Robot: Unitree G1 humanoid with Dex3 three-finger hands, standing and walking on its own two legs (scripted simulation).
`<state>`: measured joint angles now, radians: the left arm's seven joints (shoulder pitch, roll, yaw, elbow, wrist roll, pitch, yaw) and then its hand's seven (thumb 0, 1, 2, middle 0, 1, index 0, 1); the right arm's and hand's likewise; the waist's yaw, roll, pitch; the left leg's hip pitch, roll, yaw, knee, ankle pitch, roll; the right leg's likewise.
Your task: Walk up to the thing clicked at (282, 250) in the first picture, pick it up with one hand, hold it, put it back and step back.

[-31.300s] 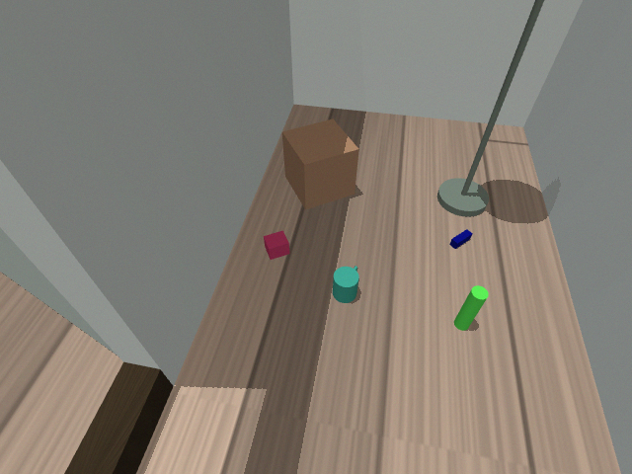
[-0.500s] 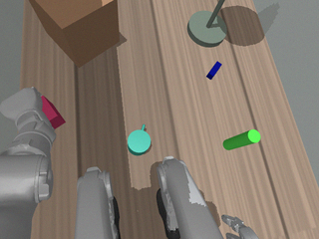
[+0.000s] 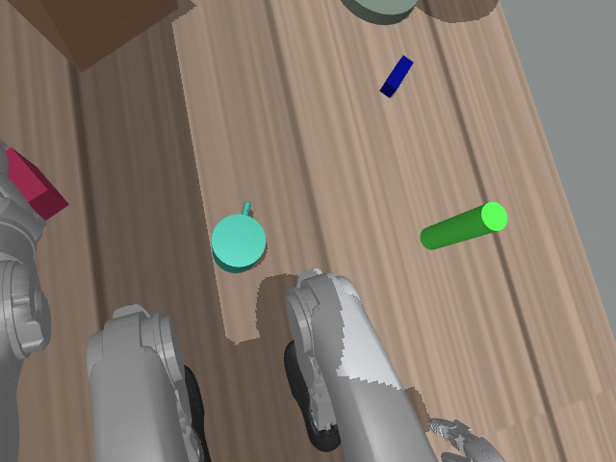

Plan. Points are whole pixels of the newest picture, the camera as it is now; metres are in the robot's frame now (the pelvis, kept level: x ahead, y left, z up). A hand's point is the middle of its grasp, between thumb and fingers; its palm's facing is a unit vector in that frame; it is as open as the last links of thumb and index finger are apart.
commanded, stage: crouch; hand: left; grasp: from above
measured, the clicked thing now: (12, 196) +0.49 +0.30 -0.18
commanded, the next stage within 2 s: lower in 0.50 s
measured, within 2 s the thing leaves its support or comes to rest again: neither
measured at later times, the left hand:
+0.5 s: hand (12, 193) +0.50 +0.30 -0.20, palm faces -0.34 -0.25 -0.91, open 10.0 cm
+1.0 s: hand (28, 197) +0.51 +0.30 -0.24, palm faces -0.35 -0.26 -0.90, open 9.8 cm
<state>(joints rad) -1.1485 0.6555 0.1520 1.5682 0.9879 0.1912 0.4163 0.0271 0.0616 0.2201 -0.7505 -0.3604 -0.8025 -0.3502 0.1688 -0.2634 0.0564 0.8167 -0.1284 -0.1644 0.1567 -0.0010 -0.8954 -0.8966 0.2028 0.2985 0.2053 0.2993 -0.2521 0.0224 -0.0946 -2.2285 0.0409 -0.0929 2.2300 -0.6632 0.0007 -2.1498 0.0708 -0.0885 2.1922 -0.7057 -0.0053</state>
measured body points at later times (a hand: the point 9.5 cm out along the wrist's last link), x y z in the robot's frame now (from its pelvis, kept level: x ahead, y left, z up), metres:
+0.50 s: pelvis +0.00 +0.00 -0.05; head +0.26 +0.05 +0.32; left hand +0.52 +0.31 -0.15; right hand +0.01 -0.26 -0.15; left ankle +0.08 +0.13 -0.35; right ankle +0.08 -0.11 -0.35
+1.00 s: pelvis +0.00 +0.00 -0.06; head +0.28 +0.07 +0.29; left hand +0.53 +0.31 -0.19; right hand +0.01 -0.25 -0.14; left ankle +0.08 +0.13 -0.35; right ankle +0.08 -0.11 -0.35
